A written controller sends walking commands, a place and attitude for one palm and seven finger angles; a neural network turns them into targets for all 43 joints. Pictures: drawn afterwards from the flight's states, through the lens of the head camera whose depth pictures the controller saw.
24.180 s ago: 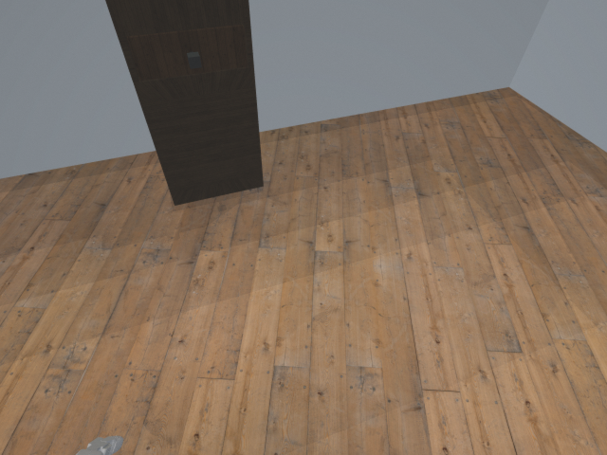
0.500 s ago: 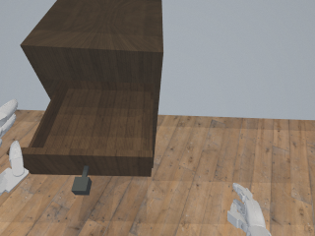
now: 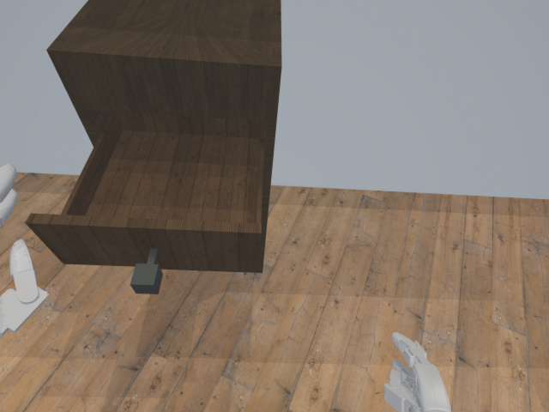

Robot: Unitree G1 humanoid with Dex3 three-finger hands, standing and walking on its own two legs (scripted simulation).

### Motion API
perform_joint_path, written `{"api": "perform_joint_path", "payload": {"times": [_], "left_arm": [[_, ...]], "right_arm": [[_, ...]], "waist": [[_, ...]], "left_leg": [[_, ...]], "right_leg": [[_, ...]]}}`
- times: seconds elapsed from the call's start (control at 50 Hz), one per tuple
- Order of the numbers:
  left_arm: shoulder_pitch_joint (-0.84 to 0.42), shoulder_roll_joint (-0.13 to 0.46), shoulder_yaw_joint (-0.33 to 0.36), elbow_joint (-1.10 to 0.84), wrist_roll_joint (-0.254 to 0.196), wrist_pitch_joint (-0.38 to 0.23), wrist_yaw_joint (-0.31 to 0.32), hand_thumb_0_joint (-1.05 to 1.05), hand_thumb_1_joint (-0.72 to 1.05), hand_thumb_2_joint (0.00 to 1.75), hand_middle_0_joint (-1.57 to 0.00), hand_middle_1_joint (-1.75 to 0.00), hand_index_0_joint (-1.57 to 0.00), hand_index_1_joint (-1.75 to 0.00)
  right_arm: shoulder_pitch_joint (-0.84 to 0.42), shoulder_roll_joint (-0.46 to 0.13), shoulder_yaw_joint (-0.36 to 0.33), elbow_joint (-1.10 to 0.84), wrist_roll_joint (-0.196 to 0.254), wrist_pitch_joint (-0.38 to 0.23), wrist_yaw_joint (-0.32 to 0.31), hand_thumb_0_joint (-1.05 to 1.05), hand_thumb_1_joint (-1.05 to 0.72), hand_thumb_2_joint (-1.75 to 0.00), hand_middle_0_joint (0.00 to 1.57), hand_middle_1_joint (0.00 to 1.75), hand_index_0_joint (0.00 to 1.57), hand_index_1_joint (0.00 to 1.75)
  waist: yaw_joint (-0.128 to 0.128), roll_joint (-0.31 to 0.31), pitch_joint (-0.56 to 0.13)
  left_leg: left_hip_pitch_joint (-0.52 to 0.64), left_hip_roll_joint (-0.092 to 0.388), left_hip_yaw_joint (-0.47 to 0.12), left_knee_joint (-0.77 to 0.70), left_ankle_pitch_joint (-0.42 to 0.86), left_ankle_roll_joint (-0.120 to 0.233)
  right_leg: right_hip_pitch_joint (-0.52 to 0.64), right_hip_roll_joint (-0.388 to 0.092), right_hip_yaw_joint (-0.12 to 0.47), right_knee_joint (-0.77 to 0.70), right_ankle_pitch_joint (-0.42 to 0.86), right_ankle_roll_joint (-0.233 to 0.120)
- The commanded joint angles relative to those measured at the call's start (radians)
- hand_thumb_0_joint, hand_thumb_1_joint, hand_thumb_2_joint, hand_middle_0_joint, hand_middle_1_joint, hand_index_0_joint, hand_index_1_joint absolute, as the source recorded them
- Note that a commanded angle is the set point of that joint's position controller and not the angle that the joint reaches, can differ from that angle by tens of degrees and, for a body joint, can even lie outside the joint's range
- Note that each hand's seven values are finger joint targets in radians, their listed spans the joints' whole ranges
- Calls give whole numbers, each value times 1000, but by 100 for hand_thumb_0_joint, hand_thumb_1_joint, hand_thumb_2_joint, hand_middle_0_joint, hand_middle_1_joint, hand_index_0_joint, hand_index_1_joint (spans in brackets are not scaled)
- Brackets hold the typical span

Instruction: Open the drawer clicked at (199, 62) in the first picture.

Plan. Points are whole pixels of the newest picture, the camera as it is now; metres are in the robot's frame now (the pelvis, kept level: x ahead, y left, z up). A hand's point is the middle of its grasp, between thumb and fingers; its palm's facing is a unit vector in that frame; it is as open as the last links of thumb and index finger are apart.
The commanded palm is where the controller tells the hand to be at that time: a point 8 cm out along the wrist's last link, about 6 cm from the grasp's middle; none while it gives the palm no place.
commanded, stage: step back with the hand held close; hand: left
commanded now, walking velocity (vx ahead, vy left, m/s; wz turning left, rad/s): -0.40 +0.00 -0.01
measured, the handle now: (149, 268) +0.35 +0.25 -0.08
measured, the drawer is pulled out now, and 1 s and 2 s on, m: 0.29 0.29 0.29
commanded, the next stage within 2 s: stop stepping back and stand still in 0.32 s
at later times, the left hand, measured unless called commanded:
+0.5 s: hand out of the picture +0.05 +0.18 +0.15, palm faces +0.33 -0.82 -0.47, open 7.4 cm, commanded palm -0.03 +0.23 +0.18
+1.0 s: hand out of the picture -0.06 +0.15 +0.17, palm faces +0.40 -0.79 -0.47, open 7.4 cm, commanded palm -0.12 +0.20 +0.18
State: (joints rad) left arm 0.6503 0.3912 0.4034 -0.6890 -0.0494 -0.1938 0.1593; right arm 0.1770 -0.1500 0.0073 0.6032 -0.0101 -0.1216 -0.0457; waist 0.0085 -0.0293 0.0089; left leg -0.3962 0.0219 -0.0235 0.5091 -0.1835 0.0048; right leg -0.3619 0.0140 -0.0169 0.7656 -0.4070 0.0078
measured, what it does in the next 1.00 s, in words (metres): walks backwards: right foot, then left foot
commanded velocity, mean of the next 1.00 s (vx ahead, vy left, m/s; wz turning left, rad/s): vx -0.01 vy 0.02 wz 0.01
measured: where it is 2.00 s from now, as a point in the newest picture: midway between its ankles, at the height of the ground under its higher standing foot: outside the picture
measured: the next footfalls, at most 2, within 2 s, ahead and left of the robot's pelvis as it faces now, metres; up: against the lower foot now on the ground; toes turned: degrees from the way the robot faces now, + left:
right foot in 0.08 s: -0.05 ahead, -0.14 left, +0.00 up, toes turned -2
left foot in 0.40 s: -0.11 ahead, +0.08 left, +0.00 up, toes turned +3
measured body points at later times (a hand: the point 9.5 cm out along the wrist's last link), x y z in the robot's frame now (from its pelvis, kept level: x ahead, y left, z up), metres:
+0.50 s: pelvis -0.15 -0.06 -0.01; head -0.09 -0.04 +0.44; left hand +0.03 +0.22 +0.17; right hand +0.06 -0.29 -0.08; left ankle -0.15 +0.08 -0.74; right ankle -0.11 -0.14 -0.73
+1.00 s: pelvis -0.22 -0.09 +0.00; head -0.24 -0.09 +0.45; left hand -0.08 +0.19 +0.19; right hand -0.08 -0.34 -0.08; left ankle -0.26 +0.03 -0.74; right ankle -0.20 -0.16 -0.70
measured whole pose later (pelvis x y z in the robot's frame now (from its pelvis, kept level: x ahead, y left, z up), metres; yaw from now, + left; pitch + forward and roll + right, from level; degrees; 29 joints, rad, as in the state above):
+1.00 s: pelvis -0.22 -0.09 +0.00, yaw +4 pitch +0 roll +1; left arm 0.69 0.40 0.35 -0.60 -0.02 -0.17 0.16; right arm 0.30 -0.21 -0.02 0.62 0.00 -0.13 -0.06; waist -0.05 -0.04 -0.05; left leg -0.19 0.01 0.04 0.47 -0.29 0.01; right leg -0.44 0.02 -0.08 0.86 -0.40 0.00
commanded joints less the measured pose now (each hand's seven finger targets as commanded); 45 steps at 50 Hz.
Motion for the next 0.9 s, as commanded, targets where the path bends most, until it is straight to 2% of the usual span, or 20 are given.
{"api": "perform_joint_path", "payload": {"times": [0.0, 0.1, 0.12, 0.14, 0.16, 0.2, 0.32, 0.34, 0.38, 0.42, 0.46, 0.54, 0.56, 0.6, 0.62, 0.7, 0.74, 0.8, 0.84, 0.88], "left_arm": [[2, 126, 77, -170, -6, -53, -1, 0, 90, 90, -20, -30, -20, -30], [42, 206, 166, -168, -23, -83, -30, 0, 90, 90, -20, -30, -20, -30], [47, 195, 148, -176, -22, -86, -35, 0, 90, 90, -20, -30, -20, -30], [40, 187, 137, -157, -28, -83, -38, 0, 90, 90, -20, -30, -20, -30], [90, 204, 162, -123, -31, -81, -33, 0, 90, 90, -20, -30, -20, -30], [150, 149, 148, -53, -27, -70, -32, 0, 90, 90, -20, -30, -20, -30], [20, 126, 79, -86, 14, -54, 15, 0, 90, 90, -20, -30, -20, -30], [7, 125, 54, -138, 12, -56, 18, 0, 90, 90, -20, -30, -20, -30], [-35, 154, 53, -230, 11, -73, 24, 0, 90, 90, -20, -30, -20, -30], [63, 153, 84, -241, 3, -74, 20, 0, 90, 90, -20, -30, -20, -30], [99, 194, 138, -281, 6, -62, 21, 0, 90, 90, -20, -30, -20, -30], [63, 163, 117, -252, -3, -48, 31, 0, 90, 90, -20, -30, -20, -30], [36, 166, 116, -201, -1, -52, 30, 0, 90, 90, -20, -30, -20, -30], [12, 159, 107, -94, -4, -32, 23, 0, 90, 90, -20, -30, -20, -30], [2, 136, 71, -53, 1, -27, 14, 0, 90, 90, -20, -30, -20, -30], [-65, 134, 50, 41, 10, -23, -2, 0, 90, 90, -20, -30, -20, -30], [-65, 118, 27, 41, 27, -25, 6, 0, 90, 90, -20, -30, -20, -30], [-55, 135, 32, -90, 29, -39, 25, 0, 90, 90, -20, -30, -20, -30], [-87, 150, 46, -214, 36, -70, 35, 0, 90, 90, -20, -30, -20, -30], [-33, 176, 77, -212, 47, -59, 35, 0, 90, 90, -20, -30, -20, -30]], "right_arm": [[-109, -182, -57, -126, 0, -64, -7, 0, -90, -90, 20, 30, 20, 30], [-149, -184, -55, -158, 24, -33, 2, 0, -90, -90, 20, 30, 20, 30], [-134, -164, -56, -177, 41, -17, 5, 0, -90, -90, 20, 30, 20, 30], [-148, -165, -77, -197, 71, -19, 1, 0, -90, -90, 20, 30, 20, 30], [-174, -160, -80, -202, 79, -19, -7, 0, -90, -90, 20, 30, 20, 30], [-198, -118, -55, -189, 48, 1, -17, 0, -90, -90, 20, 30, 20, 30], [-168, -123, -25, -162, 18, 52, -63, 0, -90, -90, 20, 30, 20, 30], [-137, -138, -38, -157, 17, 54, -63, 0, -90, -90, 20, 30, 20, 30], [-105, -174, -80, -164, 23, 31, -56, 0, -90, -90, 20, 30, 20, 30], [-72, -174, -101, -176, 33, -4, -29, 0, -90, -90, 20, 30, 20, 30], [-103, -146, -72, -189, 13, -22, -23, 0, -90, -90, 20, 30, 20, 30], [-96, -170, -49, -184, 40, -33, -13, 0, -90, -90, 20, 30, 20, 30], [-93, -167, -45, -174, 40, -31, -13, 0, -90, -90, 20, 30, 20, 30], [-65, -181, -64, -162, 38, -5, -17, 0, -90, -90, 20, 30, 20, 30], [-63, -187, -74, -152, 37, 11, -18, 0, -90, -90, 20, 30, 20, 30], [-103, -162, -35, -148, 26, 23, -23, 0, -90, -90, 20, 30, 20, 30], [-92, -158, -30, -150, 24, 9, -33, 0, -90, -90, 20, 30, 20, 30], [-60, -167, -29, -151, 11, -24, -39, 0, -90, -90, 20, 30, 20, 30], [-33, -202, -49, -175, -7, -45, -34, 0, -90, -90, 20, 30, 20, 30], [-39, -170, -55, -157, 5, -64, -21, 0, -90, -90, 20, 30, 20, 30]], "waist": [[-7, 256, -177], [20, 101, -233], [13, -66, -278], [15, -245, -266], [27, -258, -245], [10, -141, -184], [-40, -44, -148], [-47, -2, -185], [-25, 134, -227], [-7, 218, -282], [-5, 328, -246], [-17, 157, -123], [-29, 56, -83], [-29, -151, -53], [-31, -166, -4], [-46, -137, -33], [-32, -153, -53], [-34, -14, -101], [-26, 284, -92], [-25, 288, -74]], "left_leg": [[267, 224, -170, -84, 579, 109], [132, 141, -81, 43, 272, 54], [108, 37, 36, 190, 173, 9], [0, -71, 67, 417, -225, -24], [-77, -96, -2, 641, -348, -21], [-170, -49, -58, 696, -359, -33], [-2, -32, 45, -62, -132, -36], [94, -15, 57, -177, 36, -30], [260, 193, -97, -154, 551, 37], [390, 280, -94, -77, 739, 88], [216, 251, -119, -118, 539, 108], [11, 128, -35, -50, -7, 55], [-24, 75, -12, 6, -185, 33], [20, -45, 30, 323, -312, -2], [2, -45, 12, 482, -274, 3], [64, -19, 57, 384, -201, 11], [119, -29, 95, 198, -273, 38], [175, -25, 107, -195, -225, 63], [190, 174, -205, -356, -316, 137], [171, 281, -250, -317, -220, 201]], "right_leg": [[18, -10, -11, -180, 61, 5], [230, -71, -10, -437, 437, -2], [264, -166, 53, -448, 697, -39], [237, -304, 149, -428, 908, -106], [175, -393, 215, -426, 913, -169], [158, -387, 185, -397, 846, -219], [284, -203, 73, -277, 910, -86], [282, -180, 55, -246, 830, -55], [130, -95, 19, -151, 440, 7], [-28, -49, 13, -37, 31, -2], [36, -47, -6, -4, -46, 4], [253, -60, -17, -337, 205, 17], [237, -113, 56, -419, 187, -2], [-24, -301, 409, -661, -348, -88], [-93, -347, 428, -698, -378, -91], [-169, -260, 167, -604, -293, -94], [-132, -247, 145, -593, -298, -89], [74, -181, 117, -471, -156, -67], [48, -23, 8, -120, -28, -16], [-90, 7, -46, 192, -43, 13]]}}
